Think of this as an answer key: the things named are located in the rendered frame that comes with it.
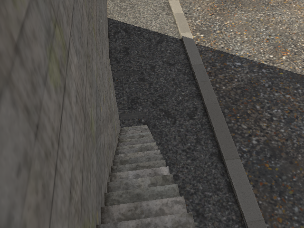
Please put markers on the stairs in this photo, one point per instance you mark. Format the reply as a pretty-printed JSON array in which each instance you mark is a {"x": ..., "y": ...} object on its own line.
[{"x": 141, "y": 192}]

